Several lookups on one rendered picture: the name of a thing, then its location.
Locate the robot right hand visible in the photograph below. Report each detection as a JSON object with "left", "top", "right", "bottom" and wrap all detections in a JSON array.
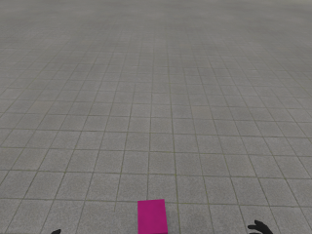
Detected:
[{"left": 248, "top": 219, "right": 273, "bottom": 234}]

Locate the carton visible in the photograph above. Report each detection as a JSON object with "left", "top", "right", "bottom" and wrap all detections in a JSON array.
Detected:
[{"left": 137, "top": 199, "right": 168, "bottom": 234}]

